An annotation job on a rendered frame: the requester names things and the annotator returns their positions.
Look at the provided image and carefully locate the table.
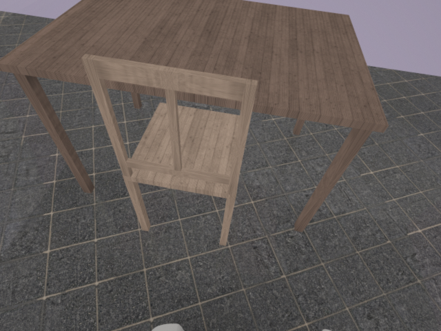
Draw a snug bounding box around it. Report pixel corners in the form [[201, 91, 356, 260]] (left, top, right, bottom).
[[0, 0, 389, 232]]

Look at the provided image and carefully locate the chair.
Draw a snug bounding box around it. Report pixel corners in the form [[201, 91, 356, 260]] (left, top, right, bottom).
[[81, 54, 258, 246]]

